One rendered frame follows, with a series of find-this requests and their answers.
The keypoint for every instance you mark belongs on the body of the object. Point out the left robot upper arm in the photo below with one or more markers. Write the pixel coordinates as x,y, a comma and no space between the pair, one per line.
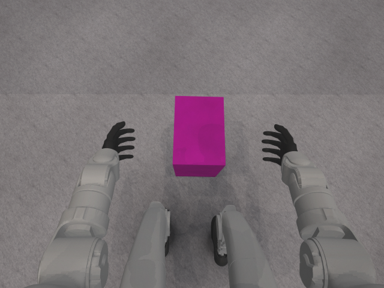
74,263

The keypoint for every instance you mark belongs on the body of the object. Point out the left robot forearm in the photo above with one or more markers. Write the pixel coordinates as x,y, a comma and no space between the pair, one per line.
87,213

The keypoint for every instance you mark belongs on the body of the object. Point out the robot right foot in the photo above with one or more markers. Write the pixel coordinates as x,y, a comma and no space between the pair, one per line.
220,259

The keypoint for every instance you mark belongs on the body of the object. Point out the robot left foot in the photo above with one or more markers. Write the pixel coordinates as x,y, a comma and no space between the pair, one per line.
167,242

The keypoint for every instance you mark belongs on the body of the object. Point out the right robot forearm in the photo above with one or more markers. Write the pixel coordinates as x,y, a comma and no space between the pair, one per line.
318,215

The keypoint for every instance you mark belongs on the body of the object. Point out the right robot upper arm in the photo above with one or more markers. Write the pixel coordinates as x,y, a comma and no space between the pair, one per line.
335,263

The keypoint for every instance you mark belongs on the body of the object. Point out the robot foot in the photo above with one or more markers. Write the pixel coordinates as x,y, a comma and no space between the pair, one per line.
220,259
167,242

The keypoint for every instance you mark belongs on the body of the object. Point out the robot right hand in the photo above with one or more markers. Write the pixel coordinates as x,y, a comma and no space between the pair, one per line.
285,143

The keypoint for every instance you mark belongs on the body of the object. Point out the robot left hand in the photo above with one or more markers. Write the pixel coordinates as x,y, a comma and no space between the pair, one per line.
113,139

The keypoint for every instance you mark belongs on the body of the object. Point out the carton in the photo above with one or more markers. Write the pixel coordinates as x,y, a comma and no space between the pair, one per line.
199,139

